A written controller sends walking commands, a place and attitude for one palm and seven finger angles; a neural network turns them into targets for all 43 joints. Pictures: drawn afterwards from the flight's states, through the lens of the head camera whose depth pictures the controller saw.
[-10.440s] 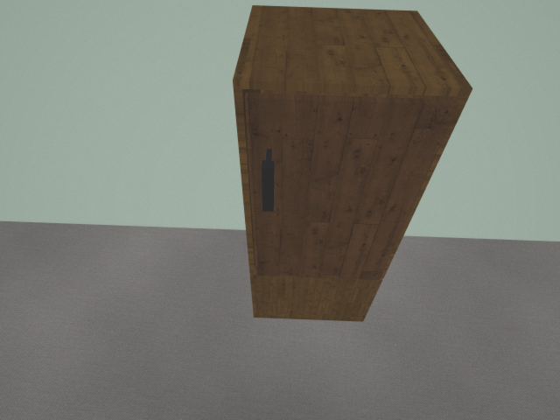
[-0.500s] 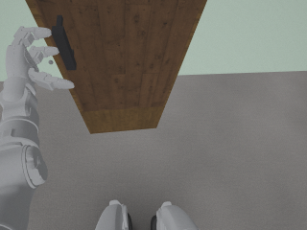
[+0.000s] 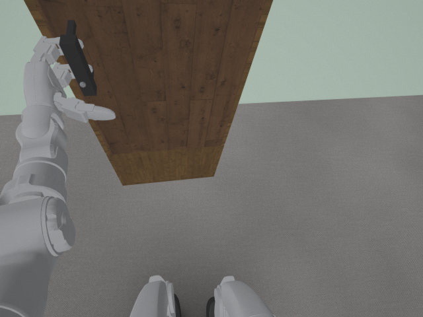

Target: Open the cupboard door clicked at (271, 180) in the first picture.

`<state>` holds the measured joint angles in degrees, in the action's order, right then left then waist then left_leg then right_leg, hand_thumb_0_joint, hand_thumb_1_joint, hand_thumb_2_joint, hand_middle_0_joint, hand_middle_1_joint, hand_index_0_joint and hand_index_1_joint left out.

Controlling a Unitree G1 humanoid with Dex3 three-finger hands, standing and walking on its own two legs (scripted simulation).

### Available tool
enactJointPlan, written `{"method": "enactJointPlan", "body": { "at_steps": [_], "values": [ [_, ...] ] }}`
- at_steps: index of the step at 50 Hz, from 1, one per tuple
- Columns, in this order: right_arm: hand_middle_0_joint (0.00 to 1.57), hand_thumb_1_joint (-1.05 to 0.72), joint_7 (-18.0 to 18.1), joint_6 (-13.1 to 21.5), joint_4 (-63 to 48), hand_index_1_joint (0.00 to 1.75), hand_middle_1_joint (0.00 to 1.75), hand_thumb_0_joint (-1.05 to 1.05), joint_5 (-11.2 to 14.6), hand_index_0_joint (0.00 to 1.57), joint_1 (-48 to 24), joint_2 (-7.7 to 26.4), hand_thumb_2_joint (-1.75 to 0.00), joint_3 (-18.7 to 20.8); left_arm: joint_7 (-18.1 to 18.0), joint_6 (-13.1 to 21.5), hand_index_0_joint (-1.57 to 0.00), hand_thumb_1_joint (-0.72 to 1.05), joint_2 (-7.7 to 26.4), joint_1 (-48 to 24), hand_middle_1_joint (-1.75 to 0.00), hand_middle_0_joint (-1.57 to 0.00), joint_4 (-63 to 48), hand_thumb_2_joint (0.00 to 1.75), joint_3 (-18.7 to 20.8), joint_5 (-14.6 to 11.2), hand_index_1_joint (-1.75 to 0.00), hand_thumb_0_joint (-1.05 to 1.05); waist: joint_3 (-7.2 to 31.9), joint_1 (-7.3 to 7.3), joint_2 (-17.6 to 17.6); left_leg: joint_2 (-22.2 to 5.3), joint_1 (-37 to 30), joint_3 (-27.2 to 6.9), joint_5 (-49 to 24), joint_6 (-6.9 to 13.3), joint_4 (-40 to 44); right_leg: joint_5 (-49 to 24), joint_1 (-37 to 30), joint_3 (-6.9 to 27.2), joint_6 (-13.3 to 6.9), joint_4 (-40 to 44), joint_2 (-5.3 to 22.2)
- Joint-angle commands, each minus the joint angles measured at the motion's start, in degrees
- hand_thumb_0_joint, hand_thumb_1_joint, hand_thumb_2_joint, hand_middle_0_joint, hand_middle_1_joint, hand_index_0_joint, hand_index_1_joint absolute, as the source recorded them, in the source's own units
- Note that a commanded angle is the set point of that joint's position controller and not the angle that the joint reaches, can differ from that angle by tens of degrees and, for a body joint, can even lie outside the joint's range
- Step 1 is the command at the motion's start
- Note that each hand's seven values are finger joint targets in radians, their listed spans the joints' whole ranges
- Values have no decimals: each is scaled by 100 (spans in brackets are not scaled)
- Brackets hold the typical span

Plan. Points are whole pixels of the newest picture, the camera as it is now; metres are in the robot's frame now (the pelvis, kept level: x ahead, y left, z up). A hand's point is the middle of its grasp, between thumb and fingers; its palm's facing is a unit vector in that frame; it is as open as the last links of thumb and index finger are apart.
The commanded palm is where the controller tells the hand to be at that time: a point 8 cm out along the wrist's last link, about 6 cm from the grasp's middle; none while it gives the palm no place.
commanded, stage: slide the fingers in behind the handle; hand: left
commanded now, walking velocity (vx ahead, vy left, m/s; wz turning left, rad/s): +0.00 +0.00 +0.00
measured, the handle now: (81, 60) +0.58 +0.20 +0.08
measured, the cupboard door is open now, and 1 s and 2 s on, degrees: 0 0 22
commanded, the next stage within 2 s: close the thumb around the handle in 0.50 s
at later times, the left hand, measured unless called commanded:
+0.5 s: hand (88, 82) +0.53 +0.18 +0.07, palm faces +0.08 -1.00 -0.01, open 13.9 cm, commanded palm +0.51 +0.22 +0.07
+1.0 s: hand (92, 82) +0.53 +0.18 +0.07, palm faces +0.08 -1.00 -0.01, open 9.5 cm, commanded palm +0.51 +0.22 +0.07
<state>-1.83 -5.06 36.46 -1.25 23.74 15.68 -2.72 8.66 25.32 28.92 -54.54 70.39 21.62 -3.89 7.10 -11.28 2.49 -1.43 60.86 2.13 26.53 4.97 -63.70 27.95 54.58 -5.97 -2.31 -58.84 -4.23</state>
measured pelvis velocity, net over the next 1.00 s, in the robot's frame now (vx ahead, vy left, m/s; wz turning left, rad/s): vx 0.00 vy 0.00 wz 0.00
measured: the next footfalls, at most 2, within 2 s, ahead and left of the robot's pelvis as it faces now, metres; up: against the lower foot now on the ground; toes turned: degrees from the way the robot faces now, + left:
none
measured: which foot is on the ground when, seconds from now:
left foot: down 0.00-1.00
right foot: down 0.00-1.00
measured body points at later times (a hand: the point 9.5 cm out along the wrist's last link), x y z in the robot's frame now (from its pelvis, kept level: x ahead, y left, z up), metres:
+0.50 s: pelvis +0.00 -0.01 +0.00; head +0.14 +0.02 +0.43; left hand +0.52 +0.23 +0.07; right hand -0.02 -0.27 -0.11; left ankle +0.03 +0.06 -0.66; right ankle +0.00 -0.10 -0.66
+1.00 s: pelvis +0.00 +0.00 +0.00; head +0.14 +0.03 +0.43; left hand +0.52 +0.23 +0.07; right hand -0.01 -0.26 -0.11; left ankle +0.03 +0.06 -0.66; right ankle +0.00 -0.10 -0.66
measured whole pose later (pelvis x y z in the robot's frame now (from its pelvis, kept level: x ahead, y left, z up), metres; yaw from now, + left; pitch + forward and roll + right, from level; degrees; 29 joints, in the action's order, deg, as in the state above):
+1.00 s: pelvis +0.00 +0.00 +0.00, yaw +0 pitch +24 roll -5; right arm -2.1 -4.5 36.3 -1.6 23.2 15.5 -2.6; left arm 5.9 25.9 27.6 -55.4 71.4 21.2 -2.9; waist 7.4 -11.6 2.9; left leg -1.2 61.2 2.2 26.9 4.9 -63.9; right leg 28.5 55.1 -5.7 -2.3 -59.3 -4.1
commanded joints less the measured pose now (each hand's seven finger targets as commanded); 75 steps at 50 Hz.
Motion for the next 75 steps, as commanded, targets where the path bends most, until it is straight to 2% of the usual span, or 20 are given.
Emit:
{"method": "enactJointPlan", "body": {
  "at_steps": [1, 5, 7, 11, 14, 22, 24, 30, 34, 36, 39, 41, 51, 54, 55, 63, 65, 70, 72, 75],
  "values": [
    [20, -90, 83, 57, -182, 30, 30, 0, -36, 20, 1052, 1096, -90, 410, -88, 364, -30, -50, 1285, -2783, -120, -30, -1264, 30, 44, -16, -120, 0, 2678, -115, 787, -85, -3020, -880, -2266, -303, 614, -1619, -177, 413, 73, 666, -42],
    [20, -90, 40, 92, -151, 30, 30, 0, -52, 20, 1047, 1060, -90, 422, -147, 460, -30, -50, 1003, -2702, -120, -30, -1242, 30, -101, -27, -120, 0, 2733, -123, 842, -103, -3212, -917, -2439, -341, 608, -1672, -75, 366, 60, 634, -51],
    [20, -90, 47, 76, -175, 30, 30, 0, -36, 20, 1065, 1109, -90, 416, -194, 383, -30, -50, 1283, -2531, -120, -30, -1008, 30, 115, -2, -120, 0, 2598, -94, 567, -57, -2802, -832, -2176, -285, 609, -1634, -295, 429, 84, 675, -48],
    [20, -90, 69, 82, -207, 30, 30, 0, -36, 20, 1068, 1104, -90, 387, -232, 349, -30, -50, 1413, -2737, -120, -30, -993, 30, 134, 82, -120, 0, 2494, -131, 603, -46, -2615, -807, -2019, -259, 587, -1584, -278, 462, 90, 659, -26],
    [20, -90, 73, 109, -203, 30, 30, 0, -46, 20, 1090, 1107, -90, 410, -197, 459, -30, -50, 1491, -2807, -120, -30, -1184, 30, 217, 51, -120, 0, 2872, -115, 689, -60, -2858, -836, -2280, -276, 540, -1754, -323, 461, 83, 590, -33],
    [20, -90, 82, 64, -230, 30, 30, 0, -4, 20, 1082, 1093, -90, 403, -70, 273, -30, -50, 1327, -2545, -120, -30, -1073, 30, 104, -38, -120, 0, 2692, -105, 566, -45, -2660, -763, -2236, -246, 549, -1845, -460, 478, 102, 656, -39],
    [20, -90, 84, 82, -187, 30, 30, 0, -7, 20, 1074, 1071, -90, 405, -66, 331, -30, -50, 1129, -2789, -120, -30, -1152, 30, -89, -26, -120, 0, 2672, -177, 760, -64, -2857, -818, -2297, -267, 525, -1791, -197, 455, 92, 632, -38],
    [20, -90, 84, 90, -144, 30, 30, 0, -37, 20, 1120, 1085, -90, 414, -99, 355, -30, -50, 1213, -2779, -120, -30, -1139, 30, -17, 11, -120, 0, 2788, -143, 882, -66, -3005, -846, -2510, -287, 500, -1869, -169, 434, 78, 599, -33],
    [20, -90, 72, 62, -129, 30, 30, 0, -50, 20, 1140, 1103, -90, 446, -98, 393, -32, -28, 1267, -2685, -122, -32, -1287, 40, 82, -18, -122, 0, 3031, -88, 882, -101, -3287, -909, -2816, -328, 498, -1976, -162, 387, 67, 566, -41],
    [20, -90, 56, 48, -149, 30, 30, 0, -35, 20, 1088, 1077, -90, 443, -101, 365, -32, -16, 1004, -2612, -124, -32, -1251, 44, -116, -40, -124, 0, 2861, -125, 827, -102, -3269, -900, -2780, -332, 529, -1945, -122, 373, 76, 602, -51],
    [20, -90, 62, 36, -131, 30, 30, 0, -30, 20, 1098, 1109, -90, 460, -162, 380, -34, 0, 1168, -2564, -125, -34, -1218, 52, 49, -38, -125, 0, 2844, -78, 763, -106, -3243, -918, -2697, -335, 555, -1879, -121, 368, 69, 602, -51],
    [20, -90, 53, 52, -125, 30, 30, 0, -39, 20, 1061, 1085, -90, 445, -204, 381, -34, 12, 971, -2763, -127, -34, -1199, 56, -125, -15, -127, 0, 2619, -171, 777, -105, -3182, -937, -2479, -336, 579, -1683, 41, 358, 76, 631, -42],
    [20, -90, 57, 71, -197, 30, 30, 0, -55, 20, 1070, 1115, -90, 431, -254, 450, -38, 68, 1396, -2557, -133, -38, -1182, 80, 238, 23, -133, 0, 2878, -39, 658, -67, -3030, -862, -2533, -314, 564, -1855, -320, 412, 73, 596, -47],
    [20, -90, 34, 62, -205, 30, 30, 0, -39, 20, 1036, 1044, -90, 436, -158, 493, -40, 84, 969, -2488, -134, -40, -1326, 88, -98, -4, -134, 0, 3009, -39, 846, -82, -3265, -872, -2825, -347, 544, -2015, -264, 385, 72, 562, -49],
    [20, -90, 45, 43, -168, 30, 30, 0, -35, 20, 1067, 1080, -90, 456, -162, 463, -40, 90, 1108, -2434, -135, -40, -1221, 90, 36, -12, -135, 0, 2875, -54, 733, -105, -3232, -886, -2775, -350, 552, -1967, -215, 371, 72, 585, -54],
    [20, -90, 74, 56, -191, 30, 30, 0, -45, 20, 1073, 1096, -90, 433, -309, 460, -40, 90, 1410, -2480, -135, -40, -1130, 90, 338, -17, -135, 0, 2657, -5, 593, -57, -2894, -849, -2454, -307, 590, -1798, -292, 408, 69, 598, -46],
    [20, -90, 62, 60, -187, 30, 30, 0, -40, 20, 1038, 1075, -90, 424, -327, 454, -40, 90, 1234, -2546, -135, -40, -1054, 90, 146, 45, -135, 0, 2514, -96, 585, -62, -2824, -830, -2285, -299, 587, -1702, -191, 415, 91, 625, -37],
    [20, -90, 71, 78, -242, 30, 30, 0, -31, 20, 1018, 1096, -90, 421, -287, 504, -40, 90, 1462, -2482, -135, -40, -1188, 90, 299, 47, -135, 0, 2760, -7, 637, -63, -2871, -840, -2315, -310, 588, -1725, -319, 424, 75, 578, -40],
    [20, -90, 44, 107, -239, 30, 30, 0, -30, 20, 966, 1027, -90, 441, -268, 492, -40, 90, 774, -2497, -135, -40, -1201, 90, -169, -20, -135, 0, 2674, -100, 628, -64, -2932, -839, -2171, -314, 601, -1622, -187, 407, 86, 631, -40],
    [20, -90, 16, 109, -260, 30, 30, 0, -39, 20, 963, 1077, -90, 482, -307, 563, -40, 90, 911, -2176, -135, -40, -1464, 90, -30, -43, -135, 0, 2972, 99, 873, -88, -3293, -892, -2492, -388, 652, -1703, -198, 367, 45, 568, -36]
  ]
}}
